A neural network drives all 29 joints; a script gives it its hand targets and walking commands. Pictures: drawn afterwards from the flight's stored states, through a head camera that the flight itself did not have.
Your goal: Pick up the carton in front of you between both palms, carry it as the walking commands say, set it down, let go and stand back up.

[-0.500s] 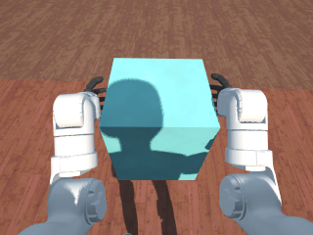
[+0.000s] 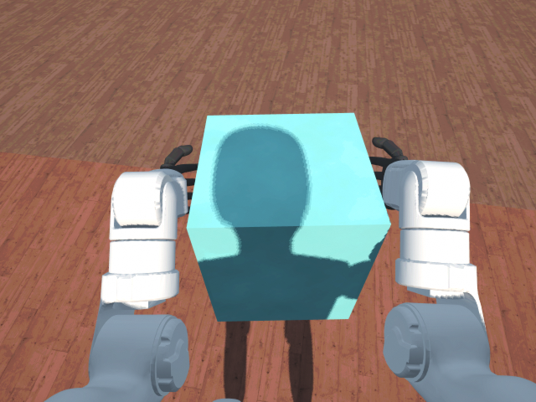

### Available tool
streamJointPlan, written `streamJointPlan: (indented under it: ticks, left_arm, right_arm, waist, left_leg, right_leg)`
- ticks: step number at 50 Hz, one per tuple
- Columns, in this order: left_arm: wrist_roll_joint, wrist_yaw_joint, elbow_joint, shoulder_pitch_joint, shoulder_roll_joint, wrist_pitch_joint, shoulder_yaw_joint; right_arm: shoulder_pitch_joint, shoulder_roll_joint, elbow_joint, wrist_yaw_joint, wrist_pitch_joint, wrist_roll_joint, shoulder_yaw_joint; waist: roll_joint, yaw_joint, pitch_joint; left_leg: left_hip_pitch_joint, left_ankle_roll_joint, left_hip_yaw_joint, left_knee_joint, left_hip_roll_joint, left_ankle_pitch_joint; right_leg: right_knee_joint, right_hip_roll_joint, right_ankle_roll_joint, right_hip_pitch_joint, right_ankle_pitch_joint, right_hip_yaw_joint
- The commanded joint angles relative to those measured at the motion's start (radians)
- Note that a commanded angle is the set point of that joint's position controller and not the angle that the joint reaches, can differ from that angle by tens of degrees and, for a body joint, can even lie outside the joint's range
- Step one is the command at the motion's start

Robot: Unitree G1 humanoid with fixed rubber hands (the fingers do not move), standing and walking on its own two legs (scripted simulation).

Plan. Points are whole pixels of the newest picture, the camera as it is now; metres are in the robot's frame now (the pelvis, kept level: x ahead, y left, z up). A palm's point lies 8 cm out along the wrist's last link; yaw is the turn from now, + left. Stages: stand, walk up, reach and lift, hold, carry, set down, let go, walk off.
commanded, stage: carry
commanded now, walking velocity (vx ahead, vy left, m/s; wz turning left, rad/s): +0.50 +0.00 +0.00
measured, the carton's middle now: (281, 223) +0.36 +0.02 +0.07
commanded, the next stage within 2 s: none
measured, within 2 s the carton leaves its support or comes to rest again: neither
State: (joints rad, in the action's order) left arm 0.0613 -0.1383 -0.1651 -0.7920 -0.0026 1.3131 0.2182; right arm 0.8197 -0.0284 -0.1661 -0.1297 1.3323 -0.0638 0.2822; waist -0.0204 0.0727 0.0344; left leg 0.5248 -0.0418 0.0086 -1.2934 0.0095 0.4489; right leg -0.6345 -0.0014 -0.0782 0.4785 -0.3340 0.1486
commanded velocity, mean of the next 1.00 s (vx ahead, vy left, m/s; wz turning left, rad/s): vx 0.50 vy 0.00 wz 0.00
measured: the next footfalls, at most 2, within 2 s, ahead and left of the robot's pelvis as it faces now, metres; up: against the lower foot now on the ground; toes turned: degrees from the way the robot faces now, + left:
left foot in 0.28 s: +0.36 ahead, +0.12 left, +0.02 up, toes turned +6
right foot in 0.72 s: +0.62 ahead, -0.09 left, +0.05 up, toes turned -8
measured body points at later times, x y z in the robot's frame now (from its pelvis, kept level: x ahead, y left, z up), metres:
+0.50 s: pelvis +0.29 +0.04 +0.04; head +0.32 +0.05 +0.48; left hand +0.69 +0.16 +0.17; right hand +0.66 -0.14 +0.18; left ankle +0.32 +0.12 -0.70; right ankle +0.29 -0.08 -0.59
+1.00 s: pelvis +0.58 -0.01 +0.07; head +0.62 -0.01 +0.52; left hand +0.96 +0.17 +0.21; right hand +0.98 -0.14 +0.22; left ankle +0.66 +0.12 -0.58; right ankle +0.57 -0.08 -0.67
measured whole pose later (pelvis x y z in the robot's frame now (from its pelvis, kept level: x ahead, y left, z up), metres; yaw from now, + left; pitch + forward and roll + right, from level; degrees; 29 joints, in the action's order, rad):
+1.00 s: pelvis +0.58 -0.01 +0.07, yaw +0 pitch +5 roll +0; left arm 0.03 -0.15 -0.05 -0.79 0.00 1.31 0.24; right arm 0.83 0.00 -0.05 -0.13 1.34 -0.08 0.28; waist -0.02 0.08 0.00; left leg 0.77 -0.04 0.04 -1.14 0.05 0.36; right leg -0.51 0.00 -0.07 0.31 -0.39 0.14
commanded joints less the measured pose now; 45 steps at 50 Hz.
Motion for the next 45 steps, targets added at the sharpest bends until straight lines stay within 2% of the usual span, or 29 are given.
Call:
streamJointPlan:
  ticks: [1,6,8,11,12,13,14,15,16,17,18,19,20,22,24,27,29,33,34,35,36,37,38,39,40,41,42,43,45]
  left_arm:
    - [-0.532,0.252,0.26,-0.93,-1.137,-0.033,-0.589]
    - [-0.53,0.247,0.309,-0.889,-1.084,-0.018,-0.596]
    - [-0.512,0.246,0.28,-0.85,-1.052,-0.005,-0.594]
    - [-0.477,0.247,0.205,-0.797,-1.014,0.009,-0.585]
    - [-0.466,0.248,0.178,-0.787,-1.006,0.012,-0.578]
    - [-0.459,0.248,0.151,-0.781,-1.003,0.013,-0.57]
    - [-0.452,0.249,0.124,-0.771,-1.006,0.015,-0.562]
    - [-0.442,0.25,0.103,-0.773,-0.999,0.014,-0.55]
    - [-0.433,0.253,0.079,-0.769,-1.025,0.017,-0.531]
    - [-0.42,0.252,0.077,-0.805,-1.026,0.012,-0.527]
    - [-0.416,0.247,0.072,-0.816,-1.047,0.006,-0.518]
    - [-0.406,0.241,0.079,-0.813,-1.045,-0.001,-0.506]
    - [-0.398,0.233,0.087,-0.807,-1.051,-0.005,-0.5]
    - [-0.393,0.214,0.128,-0.804,-1.055,-0.011,-0.501]
    - [-0.384,0.195,0.159,-0.786,-1.042,-0.013,-0.51]
    - [-0.367,0.177,0.204,-0.777,-1.004,-0.008,-0.524]
    - [-0.359,0.175,0.199,-0.755,-0.979,0.003,-0.533]
    - [-0.365,0.197,0.12,-0.721,-0.967,0.018,-0.541]
    - [-0.37,0.206,0.092,-0.719,-0.972,0.019,-0.538]
    - [-0.374,0.215,0.056,-0.706,-0.985,0.018,-0.533]
    - [-0.379,0.223,0.02,-0.692,-0.991,0.012,-0.521]
    - [-0.383,0.231,-0.007,-0.672,-0.989,0.006,-0.51]
    - [-0.387,0.235,-0.004,-0.705,-1.003,-0.008,-0.508]
    - [-0.412,0.241,0.03,-0.73,-1.035,-0.011,-0.509]
    - [-0.445,0.247,0.081,-0.788,-1.074,-0.018,-0.532]
    - [-0.478,0.25,0.138,-0.847,-1.103,-0.025,-0.555]
    - [-0.504,0.251,0.193,-0.9,-1.124,-0.031,-0.574]
    - [-0.524,0.251,0.235,-0.929,-1.135,-0.034,-0.584]
    - [-0.539,0.249,0.283,-0.929,-1.131,-0.033,-0.592]
  right_arm:
    - [0.744,1.104,0.129,0.2,-0.031,0.39,-0.57]
    - [0.717,1.047,0.186,0.171,-0.027,0.362,-0.592]
    - [0.697,1.024,0.173,0.171,-0.017,0.357,-0.601]
    - [0.669,1.005,0.117,0.184,-0.002,0.356,-0.604]
    - [0.669,1.007,0.092,0.191,0.001,0.359,-0.603]
    - [0.668,1.013,0.064,0.199,0.003,0.364,-0.596]
    - [0.652,1.016,0.026,0.206,0.001,0.369,-0.583]
    - [0.631,1.022,-0.003,0.214,-0.003,0.376,-0.571]
    - [0.639,1.005,-0.017,0.218,-0.013,0.37,-0.552]
    - [0.653,1.047,-0.021,0.224,-0.016,0.38,-0.558]
    - [0.707,1.073,0.029,0.231,-0.021,0.413,-0.57]
    - [0.767,1.118,0.077,0.239,-0.028,0.45,-0.594]
    - [0.826,1.144,0.134,0.243,-0.036,0.481,-0.617]
    - [0.895,1.171,0.21,0.245,-0.043,0.523,-0.647]
    - [0.884,1.166,0.245,0.242,-0.041,0.536,-0.649]
    - [0.846,1.122,0.265,0.236,-0.031,0.533,-0.652]
    - [0.802,1.09,0.243,0.233,-0.02,0.513,-0.648]
    - [0.732,1.052,0.144,0.236,-0.007,0.463,-0.633]
    - [0.719,1.048,0.115,0.237,-0.007,0.452,-0.626]
    - [0.711,1.049,0.086,0.238,-0.008,0.443,-0.619]
    - [0.698,1.052,0.057,0.239,-0.009,0.434,-0.613]
    - [0.702,1.055,0.035,0.241,-0.01,0.426,-0.603]
    - [0.722,1.079,0.035,0.244,-0.013,0.416,-0.588]
    - [0.758,1.089,0.042,0.242,-0.019,0.411,-0.58]
    - [0.761,1.094,0.058,0.236,-0.024,0.409,-0.573]
    - [0.765,1.103,0.078,0.227,-0.029,0.409,-0.572]
    - [0.763,1.108,0.095,0.217,-0.03,0.405,-0.571]
    - [0.755,1.108,0.113,0.207,-0.031,0.398,-0.568]
    - [0.732,1.091,0.144,0.189,-0.032,0.382,-0.57]
  waist:
    - [0.112,-0.013,0.504]
    - [0.123,-0.007,0.467]
    - [0.139,-0.005,0.442]
    - [0.166,-0.006,0.41]
    - [0.178,-0.018,0.406]
    - [0.17,-0.057,0.428]
    - [0.123,-0.106,0.489]
    - [0.026,-0.159,0.579]
    - [-0.276,-0.164,0.632]
    - [-0.286,-0.175,0.581]
    - [-0.173,-0.159,0.536]
    - [-0.051,-0.161,0.514]
    - [-0.012,-0.147,0.492]
    - [-0.051,-0.121,0.5]
    - [-0.083,-0.121,0.498]
    - [-0.085,-0.134,0.474]
    - [-0.101,-0.136,0.452]
    - [-0.136,-0.128,0.401]
    - [-0.147,-0.106,0.405]
    - [-0.124,-0.061,0.434]
    - [-0.072,-0.013,0.517]
    - [0.083,0.026,0.611]
    - [0.356,0.018,0.594]
    - [0.276,0.013,0.533]
    - [0.173,0.02,0.503]
    - [0.073,0.016,0.496]
    - [0.064,0.004,0.489]
    - [0.087,-0.01,0.499]
    - [0.114,-0.018,0.503]
  left_leg:
    - [0.291,-0.017,-0.029,-0.029,0.044,-0.056]
    - [0.327,0.007,0.019,0.205,0.064,-0.099]
    - [0.26,0.011,0.04,0.371,0.062,-0.162]
    - [0.107,-0.003,0.142,0.578,-0.001,-0.195]
    - [0.033,-0.015,0.179,0.629,-0.031,-0.185]
    - [-0.11,-0.026,0.224,0.704,-0.075,-0.211]
    - [-0.346,-0.042,0.25,0.756,-0.095,-0.238]
    - [-0.622,-0.077,0.02,0.767,0.062,-0.117]
    - [-0.824,-0.227,-0.544,0.884,0.325,-0.026]
    - [-0.855,-0.274,-0.699,0.954,0.348,-0.182]
    - [-0.831,-0.274,-0.589,0.882,0.348,-0.335]
    - [-0.767,-0.25,-0.486,0.842,0.324,-0.454]
    - [-0.699,-0.215,-0.405,0.845,0.299,-0.46]
    - [-0.637,-0.176,-0.317,0.88,0.267,-0.36]
    - [-0.634,-0.186,-0.271,0.9,0.258,-0.33]
    - [-0.648,-0.206,-0.208,0.93,0.257,-0.335]
    - [-0.616,-0.188,-0.146,0.941,0.241,-0.368]
    - [-0.572,-0.124,-0.02,0.906,0.204,-0.57]
    - [-0.553,-0.103,0.009,0.846,0.199,-0.685]
    - [-0.497,-0.07,0.073,0.709,0.176,-0.803]
    - [-0.379,-0.023,0.116,0.533,0.145,-0.783]
    - [-0.137,0.021,0.107,0.292,0.09,-0.435]
    - [0.187,0.046,0.051,0.079,-0.076,0.075]
    - [0.299,0.015,-0.036,-0.07,-0.039,0.088]
    - [0.337,-0.006,-0.039,-0.135,-0.012,0.045]
    - [0.331,-0.012,-0.044,-0.121,0.016,-0.001]
    - [0.316,-0.017,-0.047,-0.08,0.037,-0.033]
    - [0.294,-0.017,-0.044,-0.049,0.047,-0.051]
    - [0.295,-0.015,-0.018,-0.011,0.044,-0.054]
  right_leg:
    - [0.222,-0.274,-0.14,-0.608,0.226,-0.446]
    - [0.264,-0.264,-0.166,-0.593,0.227,-0.325]
    - [0.266,-0.24,-0.147,-0.561,0.275,-0.263]
    - [0.239,-0.207,-0.101,-0.523,0.423,-0.171]
    - [0.207,-0.205,-0.084,-0.504,0.484,-0.148]
    - [0.104,-0.19,-0.056,-0.464,0.593,-0.095]
    - [-0.053,-0.157,-0.018,-0.382,0.664,-0.026]
    - [-0.265,-0.139,0.032,-0.19,0.406,-0.026]
    - [-0.533,0.012,0.081,0.141,0.045,-0.05]
    - [-0.714,0.068,0.065,0.316,-0.183,-0.136]
    - [-0.812,0.016,0.042,0.391,-0.165,-0.173]
    - [-0.823,-0.014,0.033,0.398,-0.14,-0.175]
    - [-0.773,-0.04,0.029,0.385,-0.105,-0.187]
    - [-0.693,-0.051,0.026,0.336,-0.064,-0.17]
    - [-0.65,-0.051,0.031,0.353,-0.049,-0.143]
    - [-0.498,-0.071,0.049,0.398,-0.024,-0.115]
    - [-0.35,-0.078,0.052,0.341,0.028,-0.1]
    - [-0.074,-0.001,0.033,0.144,0.066,0.027]
    - [-0.021,0.038,0.022,0.046,0.065,0.071]
    - [0.07,0.078,0.009,-0.135,0.102,0.119]
    - [0.076,0.053,-0.018,-0.407,0.093,0.068]
    - [0.15,-0.196,-0.088,-0.656,-0.141,-0.345]
    - [0.27,-0.358,-0.217,-0.806,-0.05,-0.794]
    - [0.266,-0.355,-0.23,-0.785,0.045,-0.8]
    - [0.21,-0.331,-0.221,-0.737,0.201,-0.692]
    - [0.188,-0.314,-0.195,-0.682,0.276,-0.593]
    - [0.199,-0.296,-0.165,-0.637,0.271,-0.524]
    - [0.215,-0.28,-0.145,-0.616,0.219,-0.474]
    - [0.232,-0.272,-0.146,-0.595,0.202,-0.423]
